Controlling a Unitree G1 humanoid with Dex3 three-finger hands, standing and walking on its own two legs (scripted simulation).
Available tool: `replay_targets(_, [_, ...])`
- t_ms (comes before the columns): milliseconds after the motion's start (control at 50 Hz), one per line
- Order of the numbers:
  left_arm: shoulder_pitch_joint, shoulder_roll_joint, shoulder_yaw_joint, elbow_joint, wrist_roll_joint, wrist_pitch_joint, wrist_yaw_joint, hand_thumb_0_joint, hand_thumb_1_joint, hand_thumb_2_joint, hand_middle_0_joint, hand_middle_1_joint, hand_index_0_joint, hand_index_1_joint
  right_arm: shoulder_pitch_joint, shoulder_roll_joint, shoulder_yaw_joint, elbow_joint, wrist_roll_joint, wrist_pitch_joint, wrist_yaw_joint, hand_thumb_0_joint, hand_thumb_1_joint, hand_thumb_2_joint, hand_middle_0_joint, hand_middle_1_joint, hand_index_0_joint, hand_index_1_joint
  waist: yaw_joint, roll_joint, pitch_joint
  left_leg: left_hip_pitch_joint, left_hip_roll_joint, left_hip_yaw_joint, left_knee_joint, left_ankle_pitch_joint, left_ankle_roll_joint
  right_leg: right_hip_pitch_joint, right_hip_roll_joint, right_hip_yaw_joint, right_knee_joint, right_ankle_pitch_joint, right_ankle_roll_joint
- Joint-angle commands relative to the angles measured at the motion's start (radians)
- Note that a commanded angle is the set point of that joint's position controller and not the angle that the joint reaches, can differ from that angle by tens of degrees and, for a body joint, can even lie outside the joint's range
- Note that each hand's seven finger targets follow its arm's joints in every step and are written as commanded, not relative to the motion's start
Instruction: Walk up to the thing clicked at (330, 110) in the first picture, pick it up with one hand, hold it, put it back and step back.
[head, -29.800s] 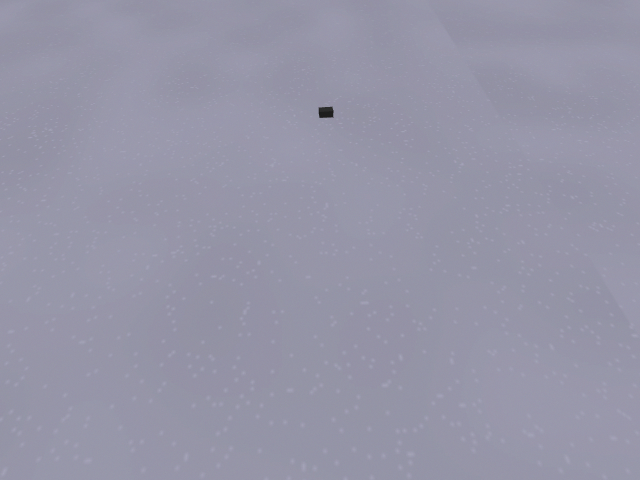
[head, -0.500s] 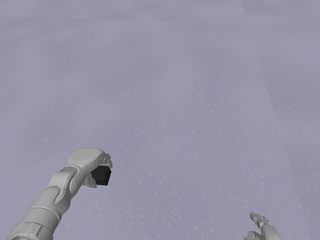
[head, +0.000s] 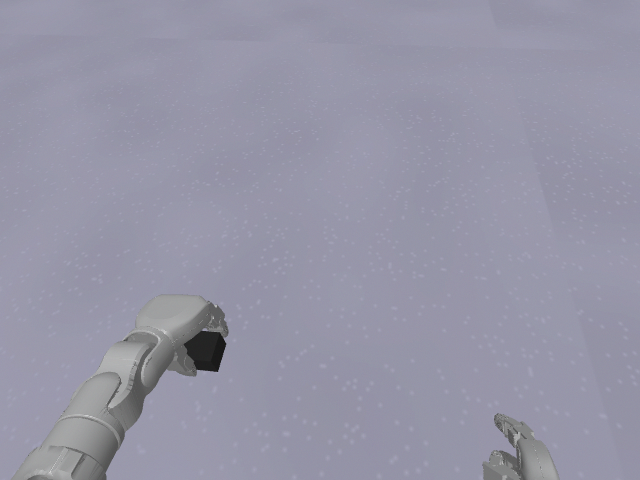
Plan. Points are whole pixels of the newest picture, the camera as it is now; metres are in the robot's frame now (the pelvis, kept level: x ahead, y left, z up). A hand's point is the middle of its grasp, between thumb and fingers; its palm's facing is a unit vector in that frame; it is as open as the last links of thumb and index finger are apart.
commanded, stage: hold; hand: left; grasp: from above
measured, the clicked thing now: (193, 349) +0.30 +0.21 -0.07
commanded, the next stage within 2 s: crouch in 0.34 s
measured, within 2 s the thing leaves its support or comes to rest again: neither
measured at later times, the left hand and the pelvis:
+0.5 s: hand (185, 340) +0.30 +0.21 -0.03, palm faces -0.47 -0.01 -0.88, open 7.3 cm; pelvis +0.01 +0.00 +0.00, yaw +0 degrees
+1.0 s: hand (210, 364) +0.33 +0.22 -0.19, palm faces -0.41 +0.08 -0.91, open 7.4 cm; pelvis -0.02 +0.00 -0.10, yaw +1 degrees
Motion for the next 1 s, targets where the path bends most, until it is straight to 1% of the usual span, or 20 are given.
replay_targets(0, [-0.320, 0.220, 0.125, -0.184, -0.006, -0.009, 0.043, 0.000, 0.736, 0.261, -1.087, -0.248, -1.117, -0.219, -0.090, -0.121, -0.043, -0.134, -0.003, -0.035, -0.008, 0.000, -0.904, -0.903, 0.199, 0.300, 0.199, 0.300, -0.002, -0.038, -0.239, 0.174, -0.015, -0.020, -0.072, 0.118, 0.007, 0.002, 0.026, -0.019, -0.105, 0.113, -0.020])
replay_targets(100, [-0.322, 0.206, 0.114, -0.173, -0.004, -0.015, 0.049, 0.000, 0.760, 0.292, -1.107, -0.261, -1.136, -0.233, -0.080, -0.122, -0.049, -0.130, -0.002, -0.030, -0.006, 0.000, -0.904, -0.902, 0.199, 0.300, 0.199, 0.300, -0.002, -0.025, -0.257, 0.193, -0.016, -0.018, -0.070, 0.147, 0.004, 0.010, 0.025, -0.021, -0.101, 0.139, -0.022])
replay_targets(140, [-0.319, 0.225, 0.134, -0.174, -0.004, -0.017, 0.056, 0.000, 0.761, 0.301, -1.117, -0.252, -1.142, -0.228, -0.083, -0.122, -0.051, -0.126, -0.003, -0.029, -0.006, 0.000, -0.904, -0.903, 0.199, 0.300, 0.199, 0.300, 0.006, -0.034, -0.274, 0.197, -0.020, -0.017, -0.063, 0.175, 0.007, 0.028, 0.022, -0.020, -0.101, 0.170, -0.018])
replay_targets(180, [-0.331, 0.202, 0.110, -0.162, -0.001, -0.014, 0.058, 0.000, 0.788, 0.324, -1.136, -0.263, -1.160, -0.240, -0.076, -0.120, -0.051, -0.123, -0.002, -0.026, -0.006, 0.000, -0.902, -0.901, 0.199, 0.300, 0.199, 0.300, -0.007, -0.031, -0.277, 0.206, -0.019, -0.013, -0.056, 0.201, 0.010, 0.018, 0.022, -0.019, -0.097, 0.203, -0.015])
replay_targets(260, [-0.354, 0.235, 0.136, -0.142, -0.001, -0.016, 0.064, 0.000, 0.783, 0.293, -1.120, -0.268, -1.151, -0.238, -0.071, -0.125, -0.054, -0.117, -0.001, -0.020, -0.005, 0.000, -0.901, -0.901, 0.199, 0.300, 0.199, 0.300, 0.006, -0.028, -0.262, 0.193, -0.018, -0.017, -0.063, 0.193, 0.006, 0.022, 0.023, -0.024, -0.103, 0.189, -0.019])
replay_targets(320, [-0.275, 0.178, 0.098, -0.127, -0.004, -0.010, 0.057, 0.000, 0.787, 0.304, -1.112, -0.287, -1.146, -0.254, -0.077, -0.124, -0.057, -0.132, 0.000, -0.015, -0.001, 0.000, -0.899, -0.900, 0.199, 0.300, 0.199, 0.300, 0.002, -0.040, -0.245, 0.191, -0.016, -0.018, -0.072, 0.188, 0.004, 0.024, 0.025, -0.027, -0.106, 0.182, -0.022])
replay_targets(340, [-0.297, 0.205, 0.117, -0.143, -0.001, -0.012, 0.057, 0.000, 0.772, 0.309, -1.115, -0.262, -1.141, -0.238, -0.074, -0.129, -0.059, -0.130, -0.001, -0.013, -0.002, 0.000, -0.898, -0.900, 0.199, 0.300, 0.199, 0.300, 0.005, -0.045, -0.248, 0.188, -0.017, -0.017, -0.070, 0.184, 0.007, 0.026, 0.023, -0.026, -0.109, 0.178, -0.020])
replay_targets(380, [-0.313, 0.202, 0.105, -0.150, 0.005, -0.014, 0.056, 0.000, 0.762, 0.312, -1.122, -0.243, -1.142, -0.225, -0.070, -0.124, -0.058, -0.132, 0.000, -0.011, -0.001, 0.000, -0.904, -0.903, 0.199, 0.300, 0.199, 0.300, -0.001, -0.030, -0.253, 0.194, -0.019, -0.013, -0.069, 0.193, 0.007, 0.023, 0.021, -0.022, -0.105, 0.193, -0.021])
replay_targets(400, [-0.318, 0.217, 0.121, -0.146, 0.006, -0.015, 0.056, 0.000, 0.770, 0.290, -1.113, -0.245, -1.139, -0.220, -0.068, -0.127, -0.060, -0.130, 0.001, -0.009, -0.002, 0.000, -0.899, -0.901, 0.199, 0.300, 0.199, 0.300, 0.003, -0.031, -0.261, 0.195, -0.018, -0.014, -0.066, 0.200, 0.007, 0.027, 0.021, -0.022, -0.105, 0.198, -0.019])
replay_targets(420, [-0.338, 0.228, 0.129, -0.168, 0.004, -0.019, 0.058, 0.000, 0.809, 0.210, -1.091, -0.325, -1.163, -0.262, -0.062, -0.128, -0.060, -0.129, 0.001, -0.008, -0.002, 0.000, -0.930, -0.915, 0.200, 0.301, 0.200, 0.301, 0.001, -0.033, -0.274, 0.204, -0.019, -0.013, -0.064, 0.210, 0.009, 0.034, 0.020, -0.021, -0.104, 0.210, -0.018])
replay_targets(440, [-0.332, 0.217, 0.117, -0.155, 0.005, -0.019, 0.057, 0.000, 0.729, 0.216, -1.011, -0.284, -1.083, -0.235, -0.059, -0.127, -0.060, -0.128, 0.002, -0.007, -0.001, 0.000, -0.888, -0.898, 0.201, 0.301, 0.201, 0.301, -0.003, -0.032, -0.275, 0.207, -0.017, -0.014, -0.062, 0.218, 0.009, 0.033, 0.022, -0.023, -0.099, 0.218, -0.019])
replay_targets(480, [-0.313, 0.221, 0.130, -0.132, -0.002, -0.022, 0.063, 0.000, 0.672, 0.271, -1.038, -0.257, -1.065, -0.232, -0.061, -0.129, -0.060, -0.127, 0.003, -0.003, -0.001, 0.000, -0.897, -0.901, 0.200, 0.301, 0.201, 0.301, 0.003, -0.038, -0.263, 0.200, -0.013, -0.019, -0.062, 0.230, 0.007, 0.030, 0.025, -0.026, -0.095, 0.220, -0.021])
replay_targets(520, [-0.295, 0.198, 0.117, -0.093, 0.007, -0.030, 0.074, 0.000, 0.660, 0.274, -1.030, -0.256, -1.056, -0.232, -0.060, -0.126, -0.057, -0.128, 0.001, 0.001, 0.000, 0.000, -0.895, -0.901, 0.200, 0.301, 0.201, 0.301, -0.002, -0.057, -0.233, 0.173, -0.017, -0.016, -0.055, 0.202, 0.009, 0.008, 0.022, -0.026, -0.097, 0.198, -0.019])
replay_targets(660, [-0.341, 0.166, 0.107, 0.041, 0.069, -0.088, 0.180, 0.000, 0.714, 0.329, -1.074, -0.281, -1.097, -0.261, -0.034, -0.127, -0.066, -0.105, -0.018, 0.015, 0.015, 0.000, -0.896, -0.900, 0.200, 0.300, 0.200, 0.300, -0.029, -0.063, -0.241, 0.036, -0.021, -0.013, 0.087, 0.164, 0.006, -0.148, 0.018, -0.027, 0.031, 0.174, -0.019])
replay_targets(700, [-0.379, 0.174, 0.117, 0.097, 0.107, -0.096, 0.228, 0.000, 0.724, 0.315, -1.091, -0.276, -1.113, -0.256, -0.008, -0.133, -0.074, -0.091, -0.030, 0.019, 0.024, 0.000, -0.901, -0.902, 0.199, 0.300, 0.200, 0.300, -0.035, -0.073, -0.286, -0.041, -0.023, -0.014, 0.183, 0.153, 0.005, -0.223, 0.021, -0.032, 0.109, 0.165, -0.018])
replay_targets(780, [-0.475, 0.157, 0.096, 0.179, 0.164, -0.085, 0.314, 0.000, 0.749, 0.365, -1.136, -0.286, -1.147, -0.278, 0.053, -0.147, -0.096, -0.088, -0.050, 0.026, 0.045, 0.000, -0.907, -0.904, 0.199, 0.300, 0.200, 0.300, -0.060, -0.030, -0.393, -0.158, -0.019, -0.017, 0.343, 0.129, 0.010, -0.388, 0.024, -0.037, 0.252, 0.122, -0.024])
replay_targets(840, [-0.559, 0.136, 0.080, 0.297, 0.194, -0.075, 0.379, 0.000, 0.773, 0.346, -1.154, -0.282, -1.168, -0.271, 0.074, -0.156, -0.104, -0.075, -0.064, 0.021, 0.055, 0.000, -0.910, -0.905, 0.199, 0.300, 0.199, 0.300, -0.080, -0.059, -0.406, -0.312, -0.012, -0.031, 0.453, 0.051, 0.014, -0.539, 0.032, -0.051, 0.363, 0.048, -0.029])
replay_targets(900, [-0.629, 0.185, 0.111, 0.338, 0.220, -0.066, 0.426, 0.000, 0.786, 0.346, -1.147, -0.304, -1.169, -0.285, 0.090, -0.165, -0.114, -0.066, -0.073, 0.009, 0.060, 0.000, -0.908, -0.903, 0.199, 0.300, 0.199, 0.300, -0.067, 0.003, -0.492, -0.410, -0.020, -0.034, 0.540, -0.041, 0.009, -0.643, 0.031, -0.058, 0.460, -0.027, -0.036])
replay_targets(940, [-0.689, 0.169, 0.106, 0.362, 0.222, -0.064, 0.442, 0.000, 0.789, 0.382, -1.162, -0.288, -1.174, -0.280, 0.103, -0.171, -0.118, -0.055, -0.085, -0.003, 0.062, 0.000, -0.906, -0.903, 0.199, 0.300, 0.199, 0.300, -0.088, 0.011, -0.525, -0.476, -0.012, -0.055, 0.591, -0.084, 0.008, -0.736, 0.034, -0.067, 0.529, -0.061, -0.039])
replay_targets(980, [-0.739, 0.203, 0.122, 0.390, 0.232, -0.060, 0.457, 0.000, 0.847, 0.374, -1.214, -0.258, -1.224, -0.251, 0.112, -0.179, -0.122, -0.043, -0.090, -0.015, 0.057, 0.000, -0.906, -0.902, 0.199, 0.300, 0.199, 0.300, -0.094, 0.053, -0.570, -0.531, -0.008, -0.065, 0.653, -0.132, 0.007, -0.823, 0.030, -0.071, 0.596, -0.099, -0.043])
